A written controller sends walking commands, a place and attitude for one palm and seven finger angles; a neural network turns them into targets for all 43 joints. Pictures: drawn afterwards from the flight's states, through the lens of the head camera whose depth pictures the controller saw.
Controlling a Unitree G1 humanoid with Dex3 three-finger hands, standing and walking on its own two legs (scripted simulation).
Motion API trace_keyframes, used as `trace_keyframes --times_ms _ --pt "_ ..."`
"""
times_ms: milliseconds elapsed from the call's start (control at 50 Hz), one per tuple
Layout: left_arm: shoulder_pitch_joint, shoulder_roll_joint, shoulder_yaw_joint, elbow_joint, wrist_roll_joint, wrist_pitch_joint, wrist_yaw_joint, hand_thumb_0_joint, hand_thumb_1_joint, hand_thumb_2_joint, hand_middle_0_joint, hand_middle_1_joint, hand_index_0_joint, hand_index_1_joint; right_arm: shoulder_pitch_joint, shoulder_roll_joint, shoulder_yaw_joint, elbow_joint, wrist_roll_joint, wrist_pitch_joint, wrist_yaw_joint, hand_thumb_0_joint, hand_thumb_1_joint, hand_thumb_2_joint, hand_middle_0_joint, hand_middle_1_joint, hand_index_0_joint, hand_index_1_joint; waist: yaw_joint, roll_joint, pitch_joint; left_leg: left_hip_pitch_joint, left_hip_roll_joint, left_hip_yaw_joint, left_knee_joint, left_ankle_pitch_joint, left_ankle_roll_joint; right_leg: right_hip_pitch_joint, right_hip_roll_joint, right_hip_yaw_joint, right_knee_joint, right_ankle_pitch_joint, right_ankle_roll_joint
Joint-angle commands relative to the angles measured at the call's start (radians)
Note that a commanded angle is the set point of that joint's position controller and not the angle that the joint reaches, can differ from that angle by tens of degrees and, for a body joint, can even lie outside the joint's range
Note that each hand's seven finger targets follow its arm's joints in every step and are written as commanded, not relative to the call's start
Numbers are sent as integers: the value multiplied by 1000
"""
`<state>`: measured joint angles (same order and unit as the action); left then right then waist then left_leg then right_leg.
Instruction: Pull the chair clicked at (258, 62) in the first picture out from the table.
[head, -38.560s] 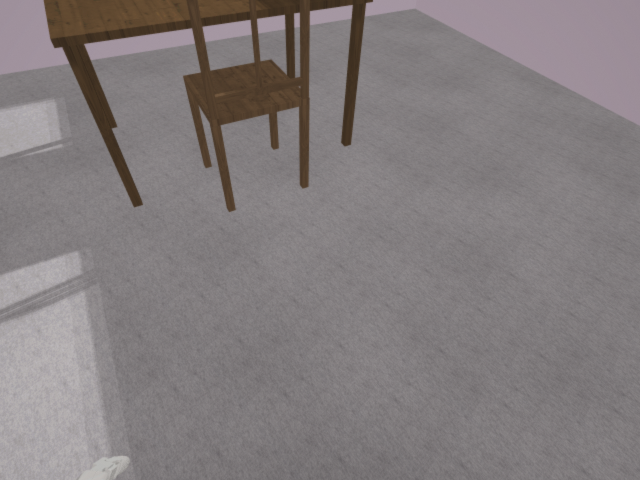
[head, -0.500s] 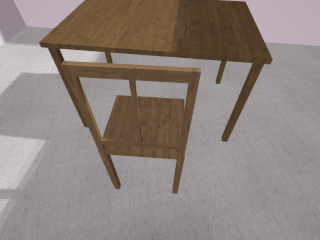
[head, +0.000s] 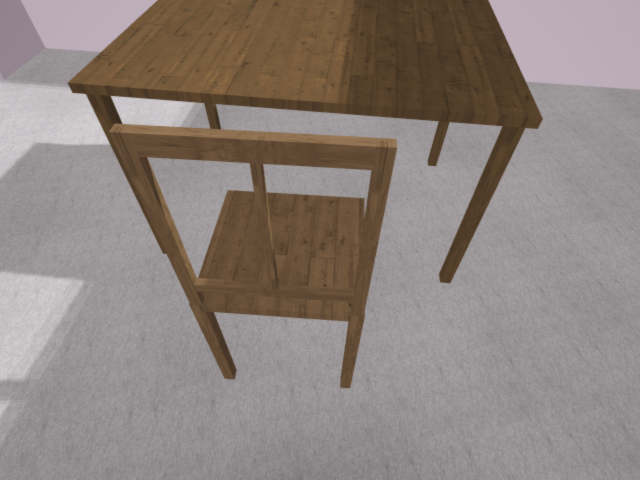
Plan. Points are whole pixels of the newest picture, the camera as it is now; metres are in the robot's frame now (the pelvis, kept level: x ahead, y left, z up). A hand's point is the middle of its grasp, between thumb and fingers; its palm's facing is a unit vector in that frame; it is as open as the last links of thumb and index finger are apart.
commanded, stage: look to check the result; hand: left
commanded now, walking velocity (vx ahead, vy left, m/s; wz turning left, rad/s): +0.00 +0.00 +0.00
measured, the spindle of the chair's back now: (266, 234) +0.52 +0.12 -0.06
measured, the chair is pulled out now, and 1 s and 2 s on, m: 0.24 0.24 0.24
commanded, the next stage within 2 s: take the last steps up to it in 0.24 s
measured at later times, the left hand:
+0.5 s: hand out of the picture +0.00 +0.17 -0.18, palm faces +0.02 -0.98 -0.19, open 7.4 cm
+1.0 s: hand out of the picture +0.03 +0.16 -0.20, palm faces +0.02 -0.99 -0.15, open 7.4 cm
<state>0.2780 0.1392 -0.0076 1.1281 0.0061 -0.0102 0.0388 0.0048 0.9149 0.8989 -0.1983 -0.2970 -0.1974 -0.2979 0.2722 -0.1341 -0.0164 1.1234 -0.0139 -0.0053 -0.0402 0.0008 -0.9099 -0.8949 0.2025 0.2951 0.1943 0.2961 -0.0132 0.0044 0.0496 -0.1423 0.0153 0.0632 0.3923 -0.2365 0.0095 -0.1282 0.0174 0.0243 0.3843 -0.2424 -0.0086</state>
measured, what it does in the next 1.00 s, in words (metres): shifts its weight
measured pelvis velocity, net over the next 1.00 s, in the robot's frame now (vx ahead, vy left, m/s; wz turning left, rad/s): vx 0.07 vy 0.00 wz -0.06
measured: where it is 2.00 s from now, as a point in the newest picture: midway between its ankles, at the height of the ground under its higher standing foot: outside the picture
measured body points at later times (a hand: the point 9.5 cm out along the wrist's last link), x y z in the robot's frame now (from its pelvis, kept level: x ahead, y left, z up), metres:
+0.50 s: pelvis +0.01 +0.00 +0.00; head +0.02 +0.00 +0.45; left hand +0.00 +0.22 -0.16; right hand +0.00 -0.22 -0.16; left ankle -0.02 +0.11 -0.74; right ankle -0.02 -0.12 -0.74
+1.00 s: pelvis +0.07 +0.00 -0.02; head +0.10 +0.01 +0.43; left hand +0.03 +0.21 -0.18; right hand +0.09 -0.23 -0.16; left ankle +0.06 +0.10 -0.75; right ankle -0.01 -0.11 -0.72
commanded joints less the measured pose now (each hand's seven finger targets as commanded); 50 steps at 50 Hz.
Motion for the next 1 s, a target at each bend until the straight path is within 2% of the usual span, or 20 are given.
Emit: trace_keyframes --times_ms 0,300,320,380,460,540,600,660,700,740,760,800,820,840,860,880,900,920,940,980 --pt "74 98 19 -29 -2 -15 6 0 900 900 -200 -300 -200 -300 72 -91 -19 -21 1 -12 -5 0 -900 -900 200 300 200 300 3 5 4 61 91 -95 -54 204 32 -76 -100 71 -63 209 -20" --pt "77 100 21 -30 -2 -15 7 0 900 900 -200 -300 -200 -300 73 -93 -18 -18 1 -12 -5 0 -900 -900 200 300 200 300 3 1 5 72 91 -93 -56 217 32 -68 -103 73 -65 225 -20" --pt "75 100 19 -32 -2 -15 8 0 900 900 -200 -300 -200 -300 68 -93 -18 -19 3 -9 -5 0 -900 -900 200 300 200 300 4 -9 27 61 91 -92 -58 198 31 -81 -100 71 -69 208 -20" --pt "79 97 20 -28 -3 -16 7 0 900 900 -200 -300 -200 -300 79 -92 -18 -15 0 -11 -5 0 -900 -900 200 300 200 300 1 -6 -3 79 91 -89 -51 205 32 -63 -102 72 -64 219 -21" --pt "71 96 28 -31 2 -7 0 0 900 900 -200 -300 -200 -300 91 -104 -25 -8 -5 -2 0 0 -900 -900 200 300 200 300 -3 9 54 44 87 -86 -54 6 36 -113 -80 68 -53 3 -34" --pt "69 90 39 -50 11 0 -13 0 900 900 -200 -300 -200 -300 100 -123 -41 -20 -11 3 7 0 -900 -900 200 300 200 300 -4 60 119 -13 120 -136 -118 -228 63 -191 -43 45 13 -144 -46" --pt "90 82 43 -55 12 -6 -18 0 900 900 -200 -300 -200 -300 102 -129 -44 -33 -12 -4 8 0 -900 -900 200 300 200 300 6 63 105 -24 134 -149 -109 -203 78 -174 -36 37 65 -82 -50" --pt "117 88 49 -53 12 -13 -17 0 900 900 -200 -300 -200 -300 105 -113 -45 -39 -8 -13 6 0 -900 -900 200 300 200 300 13 0 75 -18 108 -104 -19 -65 75 -135 -57 66 66 23 -59" --pt "160 107 59 -38 10 -22 -11 0 900 900 -200 -300 -200 -300 107 -94 -43 -42 -4 -22 3 0 -900 -900 200 300 200 300 22 -98 21 -54 58 -28 121 42 53 -27 -106 132 48 229 -77" --pt "233 140 75 -17 8 -25 -2 0 900 900 -200 -300 -200 -300 79 -73 -42 -62 -4 -21 4 0 -900 -900 200 300 200 300 46 -219 22 -227 2 34 264 -85 21 127 -203 249 19 488 -126" --pt "251 142 79 -12 8 -24 3 0 900 900 -200 -300 -200 -300 48 -76 -45 -70 -3 -18 2 0 -900 -900 200 300 200 300 57 -235 50 -301 -2 28 336 -194 14 166 -238 289 9 598 -162" --pt "262 130 86 -17 19 -24 11 0 900 900 -200 -300 -200 -300 0 -80 -48 -93 -3 -22 0 0 -900 -900 200 300 200 300 72 -192 49 -391 6 -7 412 -286 15 223 -269 318 25 737 -220" --pt "248 128 86 -27 22 -22 15 0 900 900 -200 -300 -200 -300 -9 -74 -50 -97 -1 -22 -2 0 -900 -900 200 300 200 300 64 -150 65 -384 13 -17 407 -293 17 197 -285 324 24 741 -234" --pt "210 120 86 -38 22 -20 18 0 900 900 -200 -300 -200 -300 2 -59 -44 -94 1 -22 -4 0 -900 -900 200 300 200 300 39 -108 64 -337 21 -38 318 -268 17 165 -277 299 40 758 -220" --pt "155 112 82 -55 15 -19 17 0 900 900 -200 -300 -200 -300 56 -49 -39 -78 1 -21 -6 0 -900 -900 200 300 200 300 -8 -77 47 -197 23 -42 150 -154 19 88 -240 241 86 771 -176" --pt "105 105 81 -72 4 -18 15 0 900 900 -200 -300 -200 -300 162 -48 -39 -45 -1 -25 -6 0 -900 -900 200 300 200 300 -60 -42 -2 8 16 -47 9 136 34 -8 -159 149 187 734 -107" --pt "112 76 76 -92 -8 -17 10 0 900 900 -200 -300 -200 -300 230 -114 -52 -26 -12 -32 -13 0 -900 -900 200 300 200 300 -69 132 -53 183 152 -210 14 471 94 -174 -47 60 338 439 -40" --pt "104 44 57 -98 -12 -15 14 0 900 900 -200 -300 -200 -300 254 -148 -55 -20 -6 -32 -23 0 -900 -900 200 300 200 300 -62 288 -70 208 314 -338 -13 816 188 -235 -1 -13 452 -158 -7" --pt "108 52 55 -89 -7 -8 21 0 900 900 -200 -300 -200 -300 213 -123 -38 -29 -10 -23 -25 0 -900 -900 200 300 200 300 -35 200 -38 99 330 -314 -40 789 232 -195 -19 30 469 -364 -10" --pt "71 49 52 -74 5 11 13 0 900 900 -200 -300 -200 -300 104 -102 -25 -53 -12 -23 -28 0 -900 -900 200 300 200 300 1 174 71 -47 290 -263 -70 628 203 -176 -63 22 400 -336 2"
